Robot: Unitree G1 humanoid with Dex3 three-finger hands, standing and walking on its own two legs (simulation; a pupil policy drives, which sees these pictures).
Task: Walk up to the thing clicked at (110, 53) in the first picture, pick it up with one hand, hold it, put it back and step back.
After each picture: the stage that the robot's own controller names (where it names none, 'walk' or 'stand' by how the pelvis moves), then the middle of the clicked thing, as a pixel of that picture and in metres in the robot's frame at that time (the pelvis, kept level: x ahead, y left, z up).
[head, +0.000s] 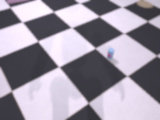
stand; (110, 53) +1.25 -0.32 -0.72
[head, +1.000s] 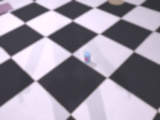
walk; (87, 57) +1.19 +0.04 -0.70
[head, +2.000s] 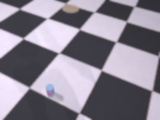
walk; (50, 90) +0.73 +0.27 -0.69
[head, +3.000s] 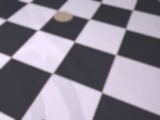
walk; out of the picture +0.42 +0.27 -0.70
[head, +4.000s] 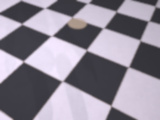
stand; out of the picture +0.38 +0.23 -0.72
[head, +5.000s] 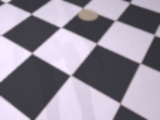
stand; out of the picture +0.35 +0.19 -0.71
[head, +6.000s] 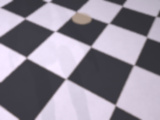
stand; out of the picture +0.34 +0.21 -0.72
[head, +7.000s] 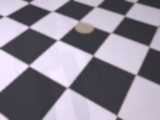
stand; out of the picture +0.33 +0.21 -0.73
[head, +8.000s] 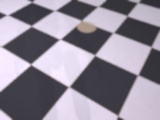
stand; out of the picture +0.33 +0.21 -0.73
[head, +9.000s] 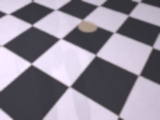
stand; out of the picture +0.33 +0.20 -0.73
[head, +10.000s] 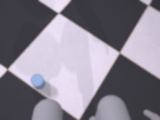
go down; (38, 82) +0.41 +0.19 -0.45
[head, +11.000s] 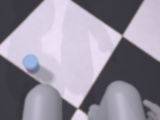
go down; (31, 64) +0.45 +0.19 -0.33
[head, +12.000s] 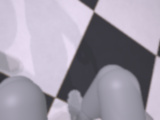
close in; out of the picture +0.44 +0.23 -0.25
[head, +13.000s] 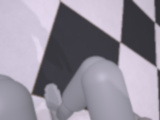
close; out of the picture +0.44 +0.25 -0.24
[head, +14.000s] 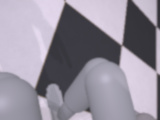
lift; out of the picture +0.41 +0.24 -0.24
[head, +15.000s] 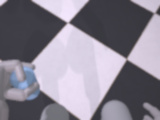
lift; (26, 84) +0.33 +0.19 -0.05
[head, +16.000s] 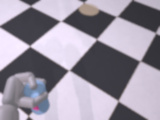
hold; (37, 98) +0.31 +0.16 -0.03
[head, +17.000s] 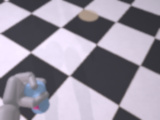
hold; (38, 97) +0.31 +0.17 -0.02
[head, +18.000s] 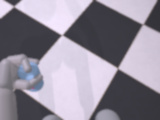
crouch; (32, 77) +0.38 +0.17 -0.08
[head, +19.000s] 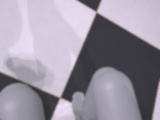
lower; out of the picture +0.48 +0.23 -0.17
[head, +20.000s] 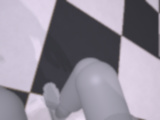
lower; out of the picture +0.48 +0.25 -0.25
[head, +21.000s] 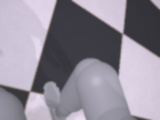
lower; out of the picture +0.49 +0.25 -0.25
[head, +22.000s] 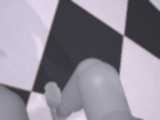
lower; out of the picture +0.48 +0.25 -0.25
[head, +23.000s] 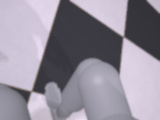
lower; out of the picture +0.48 +0.24 -0.25
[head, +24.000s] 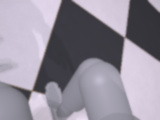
open; out of the picture +0.48 +0.24 -0.26
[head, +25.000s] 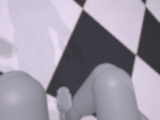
stand; out of the picture +0.48 +0.23 -0.25
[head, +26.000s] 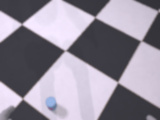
stand; (51, 104) +0.43 +0.16 -0.59
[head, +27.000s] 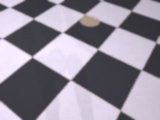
stand; out of the picture +0.40 +0.17 -0.67
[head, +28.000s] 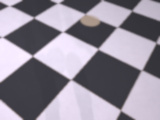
stand; out of the picture +0.40 +0.16 -0.67
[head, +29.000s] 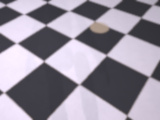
stand; out of the picture +0.42 +0.16 -0.72
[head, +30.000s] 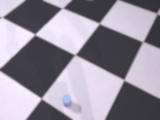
walk; (67, 101) +0.49 +0.12 -0.70
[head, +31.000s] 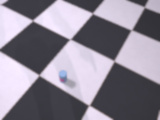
walk; (63, 76) +0.72 +0.13 -0.70
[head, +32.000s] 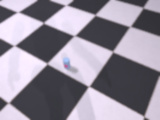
stand; (66, 63) +1.00 +0.23 -0.70
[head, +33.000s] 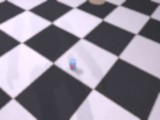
stand; (72, 64) +1.03 +0.12 -0.72
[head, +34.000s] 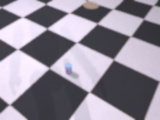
stand; (68, 68) +1.03 +0.15 -0.73
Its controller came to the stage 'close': yes
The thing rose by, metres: 0.70
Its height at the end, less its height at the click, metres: +0.00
